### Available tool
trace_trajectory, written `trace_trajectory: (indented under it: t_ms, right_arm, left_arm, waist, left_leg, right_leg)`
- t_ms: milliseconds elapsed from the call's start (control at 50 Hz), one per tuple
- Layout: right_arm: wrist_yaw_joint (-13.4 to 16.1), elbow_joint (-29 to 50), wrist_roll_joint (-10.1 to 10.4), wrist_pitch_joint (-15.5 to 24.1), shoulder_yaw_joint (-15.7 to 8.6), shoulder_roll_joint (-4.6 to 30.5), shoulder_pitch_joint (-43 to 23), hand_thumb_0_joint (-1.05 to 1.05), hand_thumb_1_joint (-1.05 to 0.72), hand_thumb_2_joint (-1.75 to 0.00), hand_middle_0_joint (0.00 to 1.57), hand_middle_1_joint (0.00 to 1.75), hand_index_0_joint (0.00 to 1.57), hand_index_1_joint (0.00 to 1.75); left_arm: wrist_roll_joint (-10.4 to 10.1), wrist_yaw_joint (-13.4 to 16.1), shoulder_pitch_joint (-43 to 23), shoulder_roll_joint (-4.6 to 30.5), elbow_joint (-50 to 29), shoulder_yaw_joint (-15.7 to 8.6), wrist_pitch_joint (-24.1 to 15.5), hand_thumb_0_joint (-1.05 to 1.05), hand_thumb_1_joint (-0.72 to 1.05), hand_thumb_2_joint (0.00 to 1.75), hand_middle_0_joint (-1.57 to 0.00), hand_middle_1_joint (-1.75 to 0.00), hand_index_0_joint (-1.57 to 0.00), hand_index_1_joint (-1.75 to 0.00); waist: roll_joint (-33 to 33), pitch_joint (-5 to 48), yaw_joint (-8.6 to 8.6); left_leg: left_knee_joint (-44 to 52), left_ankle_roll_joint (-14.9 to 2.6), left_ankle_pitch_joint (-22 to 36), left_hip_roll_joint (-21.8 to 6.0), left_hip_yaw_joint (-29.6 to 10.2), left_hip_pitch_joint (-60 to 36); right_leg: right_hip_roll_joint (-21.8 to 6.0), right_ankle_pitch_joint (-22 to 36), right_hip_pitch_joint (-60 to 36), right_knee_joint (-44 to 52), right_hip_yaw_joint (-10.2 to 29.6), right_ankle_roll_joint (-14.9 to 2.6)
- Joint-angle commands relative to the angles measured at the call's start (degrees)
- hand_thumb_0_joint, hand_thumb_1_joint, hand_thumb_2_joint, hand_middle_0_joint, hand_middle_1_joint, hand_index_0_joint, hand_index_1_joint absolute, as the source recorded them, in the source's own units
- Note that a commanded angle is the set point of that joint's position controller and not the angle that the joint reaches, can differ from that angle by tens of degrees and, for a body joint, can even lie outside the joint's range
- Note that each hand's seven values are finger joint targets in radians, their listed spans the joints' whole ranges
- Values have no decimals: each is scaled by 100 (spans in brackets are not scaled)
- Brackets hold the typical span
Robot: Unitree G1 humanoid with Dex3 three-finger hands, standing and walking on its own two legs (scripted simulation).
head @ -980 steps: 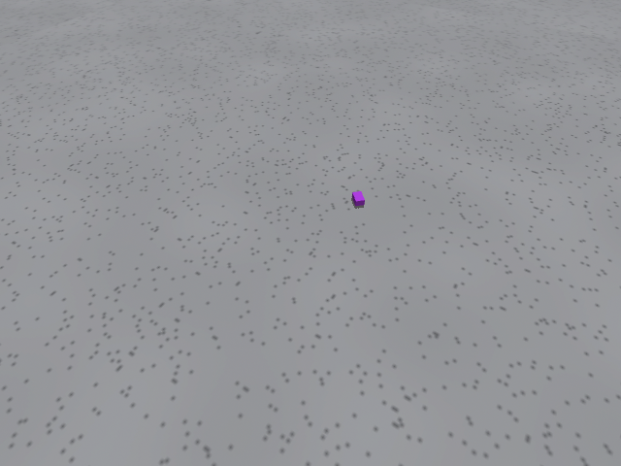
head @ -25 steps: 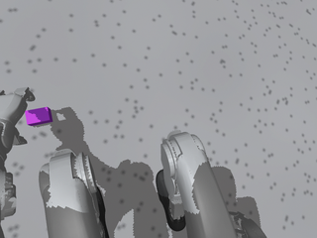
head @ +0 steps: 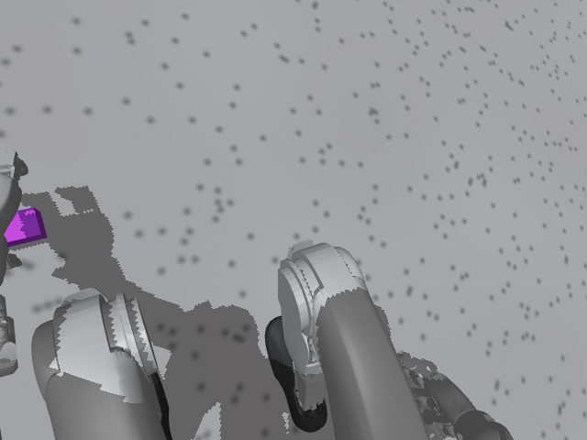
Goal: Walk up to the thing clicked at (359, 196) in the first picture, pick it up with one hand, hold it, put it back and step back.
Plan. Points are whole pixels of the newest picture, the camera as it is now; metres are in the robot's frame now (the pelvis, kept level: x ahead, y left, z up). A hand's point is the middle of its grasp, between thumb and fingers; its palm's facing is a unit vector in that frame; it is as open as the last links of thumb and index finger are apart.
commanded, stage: rest palm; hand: left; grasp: from above
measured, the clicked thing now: (16, 228) +0.44 +0.31 -0.28
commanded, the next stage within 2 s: close in 1.48 s
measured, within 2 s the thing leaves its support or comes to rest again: neither
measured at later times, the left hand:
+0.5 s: hand (15, 234) +0.42 +0.29 -0.23, palm faces -0.43 -0.07 -0.90, open 14.0 cm
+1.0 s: hand (10, 239) +0.41 +0.30 -0.25, palm faces -0.49 -0.11 -0.87, open 14.1 cm
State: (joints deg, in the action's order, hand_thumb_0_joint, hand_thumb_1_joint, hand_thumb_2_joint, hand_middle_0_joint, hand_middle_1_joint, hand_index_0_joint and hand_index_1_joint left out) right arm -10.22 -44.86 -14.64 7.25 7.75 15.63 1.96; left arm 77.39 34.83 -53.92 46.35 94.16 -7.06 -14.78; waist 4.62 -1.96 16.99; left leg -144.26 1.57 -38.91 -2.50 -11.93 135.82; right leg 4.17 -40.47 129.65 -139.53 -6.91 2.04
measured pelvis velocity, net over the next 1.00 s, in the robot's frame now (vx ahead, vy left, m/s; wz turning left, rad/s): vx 0.00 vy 0.01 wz -0.06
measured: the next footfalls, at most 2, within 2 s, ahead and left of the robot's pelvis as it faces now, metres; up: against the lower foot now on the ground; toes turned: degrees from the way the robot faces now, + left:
none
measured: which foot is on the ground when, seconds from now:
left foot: down 0.00-1.00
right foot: down 0.00-1.00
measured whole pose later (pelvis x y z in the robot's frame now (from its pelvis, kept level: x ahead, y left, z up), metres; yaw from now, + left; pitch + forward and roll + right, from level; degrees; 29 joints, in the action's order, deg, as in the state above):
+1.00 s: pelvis +0.00 +0.01 +0.00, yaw -3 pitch +26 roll -12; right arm -15.2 -43.5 -17.5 12.8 14.2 17.3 2.7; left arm 73.4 36.4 -51.5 52.0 96.2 -4.8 -17.6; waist 7.3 -8.0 18.3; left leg -147.1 1.4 -40.8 -2.5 -15.6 134.1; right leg 5.3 -40.9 126.4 -139.2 -9.7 3.0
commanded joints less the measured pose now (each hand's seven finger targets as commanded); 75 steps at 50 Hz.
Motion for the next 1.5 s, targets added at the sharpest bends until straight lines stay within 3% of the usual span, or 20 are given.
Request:
trace_trajectory:
  t_ms: [0,100,140,160,300,500,580,600,640,660,680,780,860,1000,1160,1260,1300,1340,1380,1480]
  right_arm:
    - [-7,100,-40,62,-331,1585,1044,0,-91,-90,20,30,20,30]
    - [-38,90,-77,37,-282,1658,1226,0,-91,-90,20,30,20,30]
    - [-55,111,-122,13,-236,1674,1248,0,-90,-90,20,30,20,30]
    - [-71,161,-125,38,-204,1609,1172,0,-90,-90,20,30,20,30]
    - [-127,74,-233,144,-87,1774,1130,0,-90,-90,20,30,20,30]
    - [-299,-74,-266,431,-47,1872,883,0,-90,-90,20,30,20,30]
    - [-389,-53,-210,551,-43,1914,816,0,-90,-90,20,30,20,30]
    - [-383,54,-192,565,-52,1961,714,0,-90,-90,20,30,20,30]
    - [-427,83,-188,597,-45,1907,693,0,-90,-90,20,30,20,30]
    - [-440,59,-206,612,-74,1963,783,0,-90,-90,20,30,20,30]
    - [-464,97,-198,611,-78,1979,897,0,-90,-90,20,30,20,30]
    - [-466,144,-195,620,22,1884,965,0,-90,-90,20,30,20,30]
    - [-476,189,-217,611,127,1877,985,0,-90,-90,20,30,20,30]
    - [-438,139,-267,580,162,2029,792,0,-90,-90,20,30,20,30]
    - [-550,9,-308,708,163,2058,693,0,-89,-90,20,30,20,30]
    - [-596,-3,-191,812,105,2083,781,0,-90,-90,20,30,20,30]
    - [-587,88,-161,867,58,2147,810,0,-90,-90,20,30,20,30]
    - [-585,83,-169,847,80,2113,1012,0,-90,-90,20,30,20,30]
    - [-579,146,-149,835,147,1962,888,0,-90,-90,20,30,20,30]
    - [-531,255,-172,752,245,2049,788,0,-90,-90,20,30,20,30]
  left_arm:
    - [-254,63,-1232,1591,-625,-191,16,0,-46,92,-9,-97,-11,-95]
    - [-338,1,-946,1916,-763,-470,-190,0,-50,95,-9,-95,-9,-95]
    - [-354,-1,-952,1740,-772,-365,-300,0,-51,96,-8,-97,-8,-96]
    - [-363,-15,-1110,1522,-817,-131,-351,0,-51,96,-8,-96,-8,-96]
    - [-153,314,-1059,1550,-547,59,-514,0,-49,95,-9,-94,-9,-94]
    - [-141,942,-1227,1378,-401,228,21,0,-48,96,-12,-90,-11,-91]
    - [-262,889,-1327,1282,-387,354,192,0,-49,95,-9,-93,-9,-93]
    - [-292,896,-1433,1544,-537,163,188,0,-49,94,-9,-94,-9,-94]
    - [-302,838,-1314,1395,-315,240,236,0,-50,94,-8,-97,-8,-96]
    - [-302,810,-1157,1627,-137,4,266,0,-49,94,-8,-96,-9,-96]
    - [-311,726,-1155,1542,-153,23,270,0,-50,95,-8,-95,-8,-95]
    - [-479,434,-1122,1600,-97,-47,106,0,-51,96,-8,-96,-8,-96]
    - [-515,255,-1084,1545,-174,129,-152,0,-50,94,-8,-98,-8,-97]
    - [-365,637,-950,1535,-445,292,-482,0,-48,94,-8,-96,-8,-96]
    - [-288,1347,-892,1405,-287,346,24,0,-47,95,-11,-90,-10,-91]
    - [-548,1044,-1270,1336,-262,521,329,0,-49,95,-9,-94,-9,-94]
    - [-646,867,-1265,1628,-203,238,325,0,-46,92,-10,-95,-10,-94]
    - [-592,665,-1104,1715,24,64,300,0,-47,93,-10,-94,-10,-94]
    - [-643,439,-1043,1518,-5,176,183,0,-47,93,-10,-94,-10,-94]
    - [-598,270,-1033,1630,-220,307,-200,0,-45,90,-9,-98,-10,-97]
  waist:
    - [-2130,3685,-73]
    - [-2053,3792,-99]
    - [-2036,3738,-42]
    - [-2056,3619,21]
    - [-2182,3238,85]
    - [-2400,3291,154]
    - [-2487,3214,213]
    - [-2503,3325,175]
    - [-2542,3196,175]
    - [-2445,3059,207]
    - [-2398,3065,270]
    - [-2290,3021,311]
    - [-2306,3041,362]
    - [-2346,3056,232]
    - [-2330,3012,224]
    - [-2354,2910,354]
    - [-2263,2881,347]
    - [-2253,2798,357]
    - [-2198,2750,384]
    - [-2415,2787,351]
  left_leg:
    - [1222,-310,958,62,677,-2794]
    - [1122,-316,1103,9,607,-2712]
    - [1120,-313,1085,18,580,-2644]
    - [1081,-307,1012,17,570,-2647]
    - [1183,-232,731,17,465,-2790]
    - [1186,-207,911,-42,460,-2882]
    - [1254,-188,871,-57,380,-3046]
    - [1261,-182,948,-75,363,-3125]
    - [1297,-167,840,-80,351,-3031]
    - [1221,-194,830,-72,371,-2942]
    - [1201,-198,910,-66,382,-2975]
    - [1166,-236,966,-63,369,-2815]
    - [1128,-228,990,-67,325,-2905]
    - [1204,-171,884,-75,272,-2962]
    - [1153,-172,970,-106,337,-2852]
    - [1177,-207,721,-138,276,-2810]
    - [1160,-223,662,-132,250,-2738]
    - [1167,-218,794,-107,260,-2735]
    - [1168,-202,800,-110,191,-2814]
    - [1249,-148,874,-121,149,-3020]
  right_leg:
    - [159,1503,-1979,1390,-487,-322]
    - [205,1661,-2318,1386,-476,-293]
    - [212,1662,-2311,1388,-509,-293]
    - [216,1593,-2182,1370,-500,-300]
    - [255,1231,-1828,1310,-739,-344]
    - [341,1478,-1905,1373,-718,-350]
    - [301,1426,-1766,1304,-804,-356]
    - [306,1528,-1837,1297,-811,-353]
    - [292,1452,-1810,1272,-815,-363]
    - [281,1466,-1813,1257,-824,-346]
    - [272,1516,-1864,1241,-820,-334]
    - [281,1605,-2073,1344,-810,-315]
    - [289,1639,-2183,1317,-851,-297]
    - [352,1423,-2159,1345,-940,-333]
    - [412,1539,-2138,1414,-841,-316]
    - [385,1387,-1946,1460,-834,-323]
    - [329,1334,-1949,1440,-843,-314]
    - [297,1431,-2004,1375,-870,-313]
    - [287,1442,-1970,1300,-920,-304]
    - [296,1515,-2080,1262,-1010,-310]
